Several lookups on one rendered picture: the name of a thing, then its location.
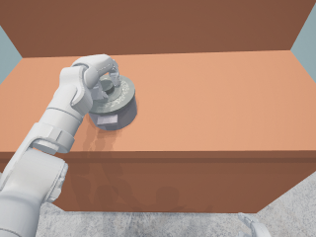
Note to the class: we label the table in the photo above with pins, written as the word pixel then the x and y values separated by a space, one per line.
pixel 226 114

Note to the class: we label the left robot forearm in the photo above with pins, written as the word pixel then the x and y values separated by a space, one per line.
pixel 58 125

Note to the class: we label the robot left upper arm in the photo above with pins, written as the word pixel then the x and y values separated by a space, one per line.
pixel 37 178

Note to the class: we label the robot right hand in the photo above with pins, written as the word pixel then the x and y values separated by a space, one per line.
pixel 257 229

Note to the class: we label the knob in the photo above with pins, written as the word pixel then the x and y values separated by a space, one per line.
pixel 108 86

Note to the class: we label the lid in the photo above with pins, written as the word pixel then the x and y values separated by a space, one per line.
pixel 120 98

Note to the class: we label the pot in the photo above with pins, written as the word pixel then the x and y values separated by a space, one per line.
pixel 117 120

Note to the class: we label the robot left hand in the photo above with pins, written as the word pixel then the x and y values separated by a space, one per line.
pixel 103 64

